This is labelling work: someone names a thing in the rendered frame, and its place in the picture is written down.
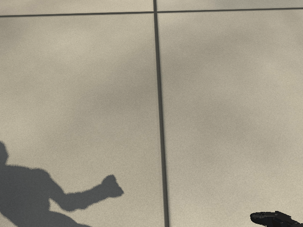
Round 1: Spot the robot right hand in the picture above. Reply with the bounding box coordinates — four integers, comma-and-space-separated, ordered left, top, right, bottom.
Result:
250, 211, 303, 227

